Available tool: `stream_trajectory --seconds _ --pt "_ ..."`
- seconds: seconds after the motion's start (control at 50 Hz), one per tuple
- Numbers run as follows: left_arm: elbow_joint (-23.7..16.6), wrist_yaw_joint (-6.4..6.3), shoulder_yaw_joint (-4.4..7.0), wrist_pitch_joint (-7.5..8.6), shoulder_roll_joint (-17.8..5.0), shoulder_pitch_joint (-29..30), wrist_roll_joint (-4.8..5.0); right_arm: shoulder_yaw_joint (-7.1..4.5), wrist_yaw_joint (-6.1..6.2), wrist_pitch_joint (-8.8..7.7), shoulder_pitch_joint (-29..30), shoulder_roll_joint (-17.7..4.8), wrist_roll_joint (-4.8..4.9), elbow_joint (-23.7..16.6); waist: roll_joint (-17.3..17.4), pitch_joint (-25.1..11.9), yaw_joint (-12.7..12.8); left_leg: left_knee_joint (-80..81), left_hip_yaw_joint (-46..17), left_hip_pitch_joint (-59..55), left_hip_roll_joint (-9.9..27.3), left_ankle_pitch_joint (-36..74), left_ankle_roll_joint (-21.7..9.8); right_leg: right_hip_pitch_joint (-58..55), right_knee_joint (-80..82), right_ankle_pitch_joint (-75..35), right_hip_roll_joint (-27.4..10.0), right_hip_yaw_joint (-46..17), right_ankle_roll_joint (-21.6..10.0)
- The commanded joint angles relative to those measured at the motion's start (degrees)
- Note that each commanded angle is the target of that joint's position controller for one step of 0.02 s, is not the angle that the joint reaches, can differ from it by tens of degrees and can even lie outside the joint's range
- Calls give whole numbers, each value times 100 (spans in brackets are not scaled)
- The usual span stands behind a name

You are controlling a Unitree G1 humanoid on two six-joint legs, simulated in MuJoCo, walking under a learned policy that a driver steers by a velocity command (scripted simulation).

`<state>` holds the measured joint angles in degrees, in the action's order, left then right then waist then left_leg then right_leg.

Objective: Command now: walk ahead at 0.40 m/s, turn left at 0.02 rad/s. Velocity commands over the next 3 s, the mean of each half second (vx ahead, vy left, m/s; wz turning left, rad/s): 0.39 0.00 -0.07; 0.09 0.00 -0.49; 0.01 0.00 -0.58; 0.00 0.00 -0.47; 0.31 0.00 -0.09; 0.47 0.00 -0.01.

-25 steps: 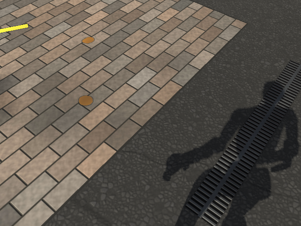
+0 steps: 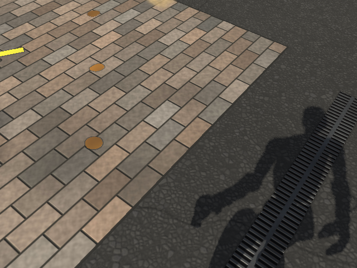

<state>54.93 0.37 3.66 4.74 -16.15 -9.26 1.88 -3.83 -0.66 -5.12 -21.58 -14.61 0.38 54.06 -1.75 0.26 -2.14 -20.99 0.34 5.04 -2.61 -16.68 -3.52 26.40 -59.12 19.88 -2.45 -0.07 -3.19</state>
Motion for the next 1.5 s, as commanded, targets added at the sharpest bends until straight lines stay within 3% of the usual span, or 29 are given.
stream_trajectory --seconds 0.02,0.1,0.2,0.26,0.3,0.32,0.34,0.36,0.38,0.42,0.52,0.62,0.72,0.78,0.8,0.82,0.84,0.86,0.9,0.94,1.1,1.18,1.2,1.22,1.24,1.26,1.3,1.38,1.5 --pt "-525 133 59 123 -346 811 -64 -52 37 -21 -212 -588 -17 -208 692 270 -92 1104 -1537 -1351 1567 2027 -764 2030 299 -692 -429 -106 58" --pt "-864 185 -92 72 -52 1620 -106 -65 156 44 -349 -806 -20 -140 593 536 -246 1414 -827 -533 1280 2119 -715 1347 1917 -1725 -148 240 345" --pt "-1165 241 -104 73 -246 2076 -19 -85 155 24 -614 -855 49 83 746 795 -230 1529 -633 -570 1547 2130 -623 777 2870 -2252 35 232 141" --pt "-1122 258 37 106 -577 1546 -34 -144 174 91 -447 -996 38 79 893 268 206 677 -462 -1132 1682 4360 -432 -20 2951 -1853 281 326 -152" --pt "-649 164 269 50 -952 -128 -33 -119 189 185 -320 -953 -22 24 919 -747 1028 -1266 -186 -524 1344 5330 -163 -2259 2882 -1787 390 377 -465" --pt "-450 99 355 8 -1359 -1098 -145 -34 212 190 -413 -747 -164 -113 82 -1549 1222 -3137 10 781 925 3220 44 -3951 2676 -2005 -784 -1037 -814" --pt "-343 178 330 8 -1480 -1148 -204 155 141 82 -1255 63 -87 -51 -1537 -2378 594 -5069 -370 2572 -208 -1576 407 -5256 3645 -1383 -2024 -3948 -1823" --pt "-423 208 198 14 -995 -756 -116 34 121 -53 -755 -545 24 -56 -921 -1840 747 -5677 -854 2994 67 -1701 343 -4695 4095 -1595 -1733 -3978 -1587" --pt "-545 202 133 31 -787 -167 -112 -34 115 -126 -208 -754 130 -219 -619 -963 608 -5711 -632 3234 296 -1275 333 -3774 4086 -2468 -1555 -2973 -1424" --pt "-681 214 74 65 -582 394 -180 -96 216 -133 209 -802 -15 -307 202 -369 290 -5205 -449 2724 690 -670 412 -2215 4164 -4194 -1139 -1791 -1280" --pt "-624 88 151 31 -898 311 -251 -116 371 173 415 -556 -94 -682 -129 -425 -50 -3866 -427 2154 677 -339 647 -1100 4414 -4794 -868 -1223 -1395" --pt "-645 -95 236 -216 -1093 36 -104 -84 379 327 1368 -573 -77 -1019 -237 -458 229 -2364 -512 2110 448 803 773 -1046 4406 -2964 -592 -1345 -1028" --pt "-660 -177 269 -406 -1118 -155 -78 -98 302 268 1910 -753 -18 -1244 -457 -343 374 -1255 -636 1816 161 491 808 -1357 4010 -1997 -539 -1986 -902" --pt "-873 -241 188 -500 -882 48 -33 -184 254 126 1342 -976 -33 -1127 -500 -467 7 179 -669 748 384 1329 542 -1333 3208 -1959 -166 -2228 -456" --pt "-970 -251 82 -509 -543 -168 -127 -255 302 133 1127 -1334 -136 -1144 290 -918 111 104 -1450 -159 1509 2452 129 -828 2160 -733 215 -1752 -135" --pt "-1076 -253 53 -475 -373 -576 -105 -297 314 241 1297 -1594 -302 -1173 1700 -898 468 130 -2811 -712 2522 3713 -872 526 1179 1708 1072 -798 179" --pt "-1007 -235 173 -447 -942 -727 -116 -217 291 265 1235 -1174 -279 -1249 1603 -1098 335 101 -3117 -677 2832 3914 -1306 740 -75 2034 730 -737 400" --pt "-939 -222 294 -489 -1220 -718 -47 -123 289 264 1444 -872 -219 -1349 1169 -922 353 -2 -2435 -518 2515 3890 -1175 822 -640 1642 556 -768 526" --pt "-916 -281 337 -657 -1112 -634 -56 -100 292 315 1772 -787 -115 -1391 854 -621 408 1 -1530 -181 1957 3163 -783 948 -923 974 342 -626 758" --pt "-1086 -242 272 -741 -832 -458 -38 -107 314 370 1767 -870 -149 -1335 977 -410 356 195 -1012 251 1733 3073 -815 756 -760 570 308 -348 882" --pt "-1635 -27 181 -774 -680 37 -69 -258 318 465 1673 -1257 -74 -1218 1220 -597 127 267 -311 196 2000 2661 -892 -318 1338 85 71 189 689" --pt "-1582 78 282 -838 -743 -355 -84 -288 266 478 1681 -1276 113 -1122 1079 -508 394 -413 14 509 1942 1860 -391 -1357 3020 -830 282 464 212" --pt "-1527 30 366 -839 -934 -577 -92 -245 233 482 1300 -1065 77 -966 565 -524 399 -1086 378 1067 1684 1129 40 -2084 3548 -1569 204 95 -18" --pt "-1616 -94 538 -827 -1655 -756 -109 -122 177 485 1225 -661 -207 -1121 -1296 -551 244 -2946 973 2622 937 -1326 683 -3020 3745 -3737 -1325 -1969 -648" --pt "-1819 -59 499 -707 -1818 -632 -304 -134 226 461 1761 -716 -219 -1405 -1409 -676 484 -4168 160 3401 311 -2417 838 -2606 3855 -4322 -2078 -3003 -1765" --pt "-1806 -16 460 -584 -1613 -589 -370 -201 271 466 2002 -952 -87 -1450 -800 -697 606 -4622 -264 3420 424 -2089 754 -2380 4036 -3516 -1818 -2693 -1757" --pt "-1827 -82 368 -496 -1253 -31 -184 -275 371 507 1803 -1038 -51 -1282 -442 -368 288 -4434 -412 3434 586 -1099 665 -2129 4042 -2469 -1179 -1979 -1073" --pt "-1899 -199 262 -526 -1053 16 -162 -291 363 483 1530 -955 -64 -1269 -562 -540 161 -4276 -411 2988 369 -355 786 -1954 4015 -2777 -872 -1759 -1006" --pt "-1954 -257 322 -580 -1233 -86 -133 -211 292 434 1787 -808 -40 -1443 -636 -431 321 -2696 -562 2662 213 -238 889 -1976 3940 -2028 -776 -2229 -1020"
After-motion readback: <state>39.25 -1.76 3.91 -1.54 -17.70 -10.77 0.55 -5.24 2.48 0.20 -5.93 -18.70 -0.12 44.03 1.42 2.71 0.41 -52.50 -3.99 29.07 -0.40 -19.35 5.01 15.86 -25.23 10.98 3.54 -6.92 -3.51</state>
